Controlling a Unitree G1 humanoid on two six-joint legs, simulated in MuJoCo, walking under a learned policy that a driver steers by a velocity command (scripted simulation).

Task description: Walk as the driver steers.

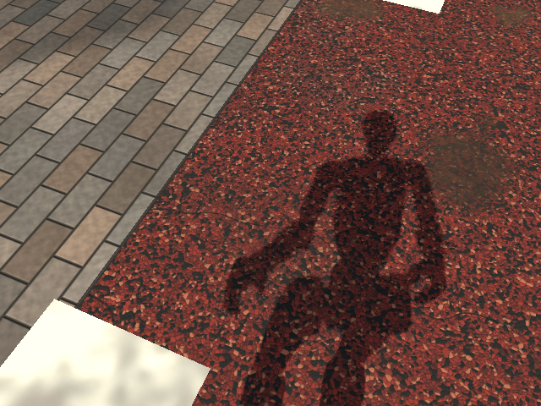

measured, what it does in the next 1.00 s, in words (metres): walks ahead, turning right: left foot, then right foot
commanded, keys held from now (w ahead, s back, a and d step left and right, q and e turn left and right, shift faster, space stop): w+q+shift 0.26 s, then w+e+shift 0.74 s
